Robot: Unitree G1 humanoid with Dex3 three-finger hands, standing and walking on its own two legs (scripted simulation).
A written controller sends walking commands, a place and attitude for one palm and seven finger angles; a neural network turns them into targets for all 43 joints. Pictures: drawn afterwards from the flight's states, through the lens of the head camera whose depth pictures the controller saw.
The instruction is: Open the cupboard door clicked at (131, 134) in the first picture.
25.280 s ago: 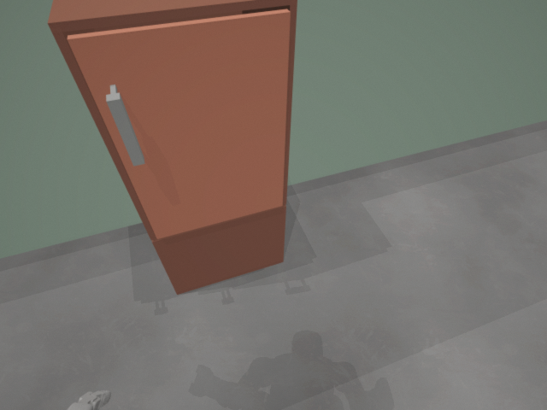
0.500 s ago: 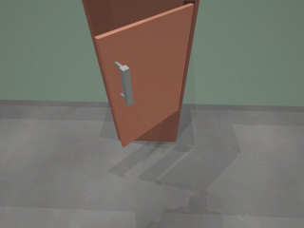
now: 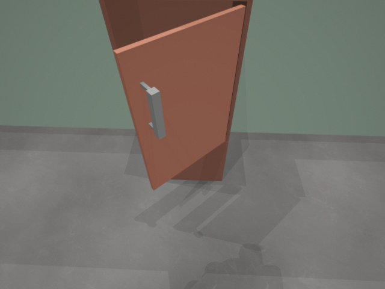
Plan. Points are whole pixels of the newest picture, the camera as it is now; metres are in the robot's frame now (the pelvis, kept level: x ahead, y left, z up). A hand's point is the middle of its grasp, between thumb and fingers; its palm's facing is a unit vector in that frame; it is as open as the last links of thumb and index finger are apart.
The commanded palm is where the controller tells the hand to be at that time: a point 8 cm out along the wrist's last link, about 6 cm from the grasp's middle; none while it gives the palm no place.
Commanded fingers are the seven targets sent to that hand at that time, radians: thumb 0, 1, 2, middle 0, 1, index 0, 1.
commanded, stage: look to check the result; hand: left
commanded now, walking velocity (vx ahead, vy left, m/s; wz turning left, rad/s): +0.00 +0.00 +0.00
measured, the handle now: (152, 111) +0.53 +0.15 +0.05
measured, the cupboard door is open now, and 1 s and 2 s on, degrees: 43 43 43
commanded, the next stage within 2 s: walk to a spot facing it in 0.24 s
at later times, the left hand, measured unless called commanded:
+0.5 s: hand out of the picture +0.05 +0.20 -0.17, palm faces +0.02 -0.97 -0.25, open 7.3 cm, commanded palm none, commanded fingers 0.00 0.90 0.90 -0.20 -0.30 -0.20 -0.30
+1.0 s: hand out of the picture +0.10 +0.16 -0.17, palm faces -0.18 -0.94 -0.30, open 7.3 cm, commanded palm none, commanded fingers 0.00 0.90 0.90 -0.20 -0.30 -0.20 -0.30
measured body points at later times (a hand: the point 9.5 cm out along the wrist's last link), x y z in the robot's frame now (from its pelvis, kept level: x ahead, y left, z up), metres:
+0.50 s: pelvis +0.01 +0.00 +0.00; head +0.03 -0.01 +0.45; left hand +0.05 +0.25 -0.15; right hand +0.03 -0.24 -0.16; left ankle -0.02 +0.14 -0.74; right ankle +0.01 -0.10 -0.74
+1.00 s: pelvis +0.00 -0.04 -0.01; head +0.05 -0.08 +0.43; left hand +0.11 +0.20 -0.14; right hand +0.00 -0.30 -0.17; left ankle -0.01 +0.13 -0.66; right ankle -0.02 -0.11 -0.74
